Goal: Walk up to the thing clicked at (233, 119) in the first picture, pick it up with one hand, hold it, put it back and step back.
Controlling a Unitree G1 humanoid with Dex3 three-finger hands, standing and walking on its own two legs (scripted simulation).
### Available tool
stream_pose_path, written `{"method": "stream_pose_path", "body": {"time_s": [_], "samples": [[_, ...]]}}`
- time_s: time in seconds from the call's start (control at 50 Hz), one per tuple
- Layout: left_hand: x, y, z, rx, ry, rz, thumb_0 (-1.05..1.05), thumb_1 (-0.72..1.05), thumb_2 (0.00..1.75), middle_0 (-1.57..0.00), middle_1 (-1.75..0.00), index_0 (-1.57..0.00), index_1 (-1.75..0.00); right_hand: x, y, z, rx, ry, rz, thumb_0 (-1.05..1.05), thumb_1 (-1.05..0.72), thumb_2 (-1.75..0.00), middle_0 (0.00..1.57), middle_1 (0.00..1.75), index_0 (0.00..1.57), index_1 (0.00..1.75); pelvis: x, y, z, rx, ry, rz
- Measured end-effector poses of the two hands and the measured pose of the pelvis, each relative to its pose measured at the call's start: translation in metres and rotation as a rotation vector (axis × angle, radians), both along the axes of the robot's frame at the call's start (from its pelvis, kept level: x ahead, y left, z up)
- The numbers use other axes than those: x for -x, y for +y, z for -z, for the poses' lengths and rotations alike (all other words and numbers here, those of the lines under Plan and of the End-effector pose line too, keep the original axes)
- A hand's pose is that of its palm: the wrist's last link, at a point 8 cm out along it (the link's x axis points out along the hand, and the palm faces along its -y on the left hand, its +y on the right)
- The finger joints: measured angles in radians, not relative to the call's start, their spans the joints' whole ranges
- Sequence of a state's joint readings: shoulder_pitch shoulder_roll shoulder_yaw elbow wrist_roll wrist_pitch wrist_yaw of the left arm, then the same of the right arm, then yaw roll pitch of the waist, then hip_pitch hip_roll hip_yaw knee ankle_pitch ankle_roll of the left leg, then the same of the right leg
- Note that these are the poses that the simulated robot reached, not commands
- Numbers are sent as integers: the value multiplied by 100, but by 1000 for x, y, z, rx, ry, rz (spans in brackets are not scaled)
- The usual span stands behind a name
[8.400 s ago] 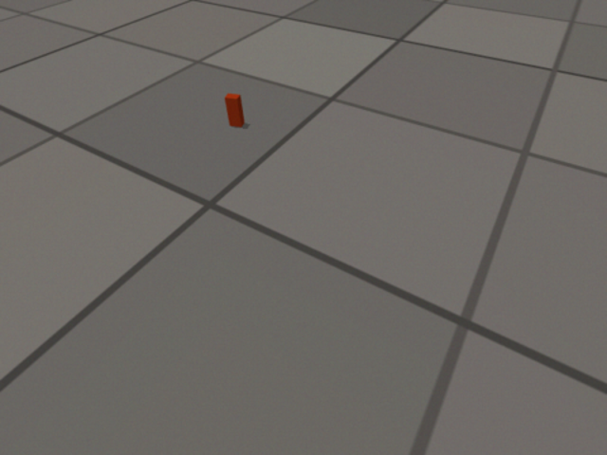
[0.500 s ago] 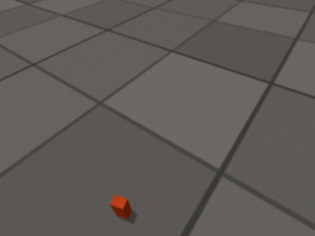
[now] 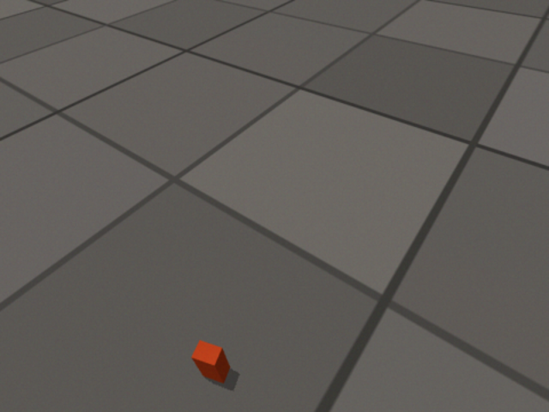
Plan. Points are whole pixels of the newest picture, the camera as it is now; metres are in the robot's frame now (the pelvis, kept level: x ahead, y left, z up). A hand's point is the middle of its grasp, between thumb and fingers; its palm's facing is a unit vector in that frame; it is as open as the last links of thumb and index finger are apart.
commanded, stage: stand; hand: left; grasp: from the side
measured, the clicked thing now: (212, 362) +0.43 +0.26 -0.69
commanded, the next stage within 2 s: go down in 0.22 s
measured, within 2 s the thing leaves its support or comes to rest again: neither
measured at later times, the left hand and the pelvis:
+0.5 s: hand out of the picture +0.13 +0.26 -0.16, palm faces +0.04 -0.94 -0.33, open 9.6 cm; pelvis -0.01 +0.00 -0.01, yaw +1 degrees
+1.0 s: hand out of the picture +0.14 +0.28 -0.18, palm faces +0.07 -0.94 -0.34, open 17.1 cm; pelvis +0.00 +0.02 -0.06, yaw +1 degrees
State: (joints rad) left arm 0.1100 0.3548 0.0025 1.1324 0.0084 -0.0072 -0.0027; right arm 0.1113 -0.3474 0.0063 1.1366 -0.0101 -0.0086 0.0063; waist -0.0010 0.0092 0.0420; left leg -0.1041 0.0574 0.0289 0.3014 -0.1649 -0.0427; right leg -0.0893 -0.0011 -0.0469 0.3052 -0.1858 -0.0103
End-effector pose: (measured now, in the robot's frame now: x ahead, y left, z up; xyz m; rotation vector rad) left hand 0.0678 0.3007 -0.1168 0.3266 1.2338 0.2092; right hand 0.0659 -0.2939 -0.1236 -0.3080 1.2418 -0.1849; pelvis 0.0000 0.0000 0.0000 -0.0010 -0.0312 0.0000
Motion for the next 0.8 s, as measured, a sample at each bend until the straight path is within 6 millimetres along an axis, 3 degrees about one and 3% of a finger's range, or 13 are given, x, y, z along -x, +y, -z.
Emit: {"method": "stream_pose_path", "body": {"time_s": [0.34,0.4,0.56,0.68,0.8], "samples": [[-3,-1,1,3,-1,7,0,90,90,-21,-30,-20,-29,-2,0,-2,4,-3,6,1,-90,-90,20,30,20,30,-2,1,0,1,0,3],[-18,-4,1,12,-78,-25,1,86,86,-19,-26,-17,-25,-8,6,-2,2,-79,11,1,-91,-90,20,30,20,30,2,2,3,2,30,-12],[-67,4,8,11,-159,-8,0,49,49,-9,-10,-8,-9,-10,36,6,-49,-166,25,1,-92,-90,20,30,20,30,12,4,16,1,123,-7],[-70,13,9,-6,-139,-16,0,15,25,-7,-6,-7,-4,-13,51,8,-72,-216,40,1,-89,-89,20,30,20,30,8,11,22,5,148,-3],[-64,20,17,-1,-134,-24,0,-16,12,-7,-5,-7,-4,-29,56,10,-57,-291,16,1,-84,-88,20,30,20,30,7,17,34,11,180,-2]]}}
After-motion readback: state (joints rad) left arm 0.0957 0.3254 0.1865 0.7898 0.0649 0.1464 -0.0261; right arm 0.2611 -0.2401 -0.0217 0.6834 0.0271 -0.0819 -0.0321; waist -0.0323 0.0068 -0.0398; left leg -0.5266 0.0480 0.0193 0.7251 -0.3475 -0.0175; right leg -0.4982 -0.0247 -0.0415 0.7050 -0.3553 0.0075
